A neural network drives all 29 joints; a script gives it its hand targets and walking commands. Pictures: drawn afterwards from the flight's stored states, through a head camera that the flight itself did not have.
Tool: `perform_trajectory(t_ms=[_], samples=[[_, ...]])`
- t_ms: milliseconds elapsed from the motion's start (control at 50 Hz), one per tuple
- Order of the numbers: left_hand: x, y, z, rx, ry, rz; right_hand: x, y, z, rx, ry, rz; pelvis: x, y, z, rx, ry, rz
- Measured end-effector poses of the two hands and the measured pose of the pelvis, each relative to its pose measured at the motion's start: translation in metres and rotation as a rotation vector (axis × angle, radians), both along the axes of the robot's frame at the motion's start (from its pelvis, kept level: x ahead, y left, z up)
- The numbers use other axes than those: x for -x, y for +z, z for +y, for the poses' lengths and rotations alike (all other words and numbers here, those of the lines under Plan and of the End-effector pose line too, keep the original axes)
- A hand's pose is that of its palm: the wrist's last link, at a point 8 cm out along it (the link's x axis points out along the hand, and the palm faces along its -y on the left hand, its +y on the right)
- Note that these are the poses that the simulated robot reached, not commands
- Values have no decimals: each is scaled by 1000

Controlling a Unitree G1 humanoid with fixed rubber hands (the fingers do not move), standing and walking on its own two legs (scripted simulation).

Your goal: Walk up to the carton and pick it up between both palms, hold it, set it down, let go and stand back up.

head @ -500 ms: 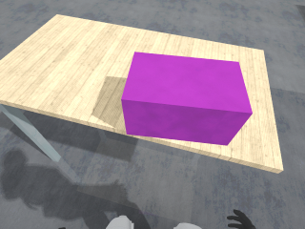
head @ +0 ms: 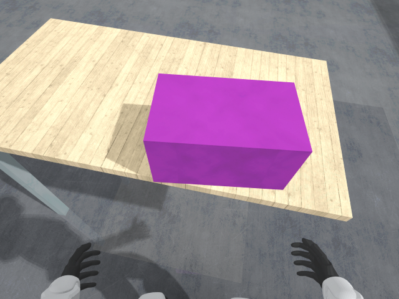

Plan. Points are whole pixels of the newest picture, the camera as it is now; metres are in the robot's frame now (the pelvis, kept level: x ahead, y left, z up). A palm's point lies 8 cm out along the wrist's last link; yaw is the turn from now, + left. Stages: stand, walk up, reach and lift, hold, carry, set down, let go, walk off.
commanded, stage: reach and lift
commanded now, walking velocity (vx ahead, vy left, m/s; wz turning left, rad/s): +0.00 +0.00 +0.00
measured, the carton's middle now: (222, 133) +0.46 -0.03 +0.01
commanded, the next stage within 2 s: none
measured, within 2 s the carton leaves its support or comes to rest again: neither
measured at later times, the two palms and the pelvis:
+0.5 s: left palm (67, 272) +0.16 +0.26 -0.05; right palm (337, 273) +0.17 -0.24 -0.03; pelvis +0.01 +0.03 +0.01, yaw -2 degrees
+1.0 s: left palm (60, 247) +0.20 +0.27 +0.00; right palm (351, 261) +0.18 -0.25 +0.01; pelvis +0.01 +0.02 +0.01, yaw -3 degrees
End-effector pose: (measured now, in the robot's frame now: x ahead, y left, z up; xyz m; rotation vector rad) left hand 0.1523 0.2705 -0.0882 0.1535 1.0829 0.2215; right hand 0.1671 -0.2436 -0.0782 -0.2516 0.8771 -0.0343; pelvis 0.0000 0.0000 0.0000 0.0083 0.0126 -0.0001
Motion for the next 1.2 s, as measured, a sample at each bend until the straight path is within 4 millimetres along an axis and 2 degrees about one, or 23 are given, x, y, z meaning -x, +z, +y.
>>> perform_trajectory(t_ms=[100,300,480,740,840,1200], samples=[[-3,11,3,10,-24,-55,4,6,9,-19,-13,-36,-5,5,10,4,4,-8],[-3,24,-2,43,-38,-136,7,26,4,-29,-38,-103,-9,10,27,12,-19,-14],[-12,41,-7,49,-43,-247,0,48,3,-55,-45,-170,-6,12,29,10,-34,-27],[-17,63,-1,46,-60,-341,8,67,-2,-80,-98,-250,-8,14,26,8,-46,-26],[-27,74,-4,53,-85,-412,1,80,-4,-83,-111,-321,-10,14,24,7,-50,-20],[-68,107,-5,73,-137,-610,-35,106,-8,-123,-147,-479,-22,13,21,6,-43,-4]])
